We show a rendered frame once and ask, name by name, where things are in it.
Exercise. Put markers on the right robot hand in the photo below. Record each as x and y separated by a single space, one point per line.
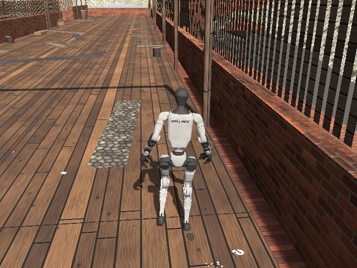
203 156

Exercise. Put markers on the robot right forearm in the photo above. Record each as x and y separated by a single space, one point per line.
206 146

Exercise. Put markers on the left robot hand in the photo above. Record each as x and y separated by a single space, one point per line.
143 159

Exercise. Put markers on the robot left foot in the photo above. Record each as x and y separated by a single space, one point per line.
161 219

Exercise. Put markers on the left robot upper arm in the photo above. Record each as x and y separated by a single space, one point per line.
158 126

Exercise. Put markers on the right robot upper arm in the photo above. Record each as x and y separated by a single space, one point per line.
200 127

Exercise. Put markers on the robot left forearm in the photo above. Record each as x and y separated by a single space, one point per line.
149 146

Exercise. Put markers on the robot right shin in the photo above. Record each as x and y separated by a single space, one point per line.
186 202

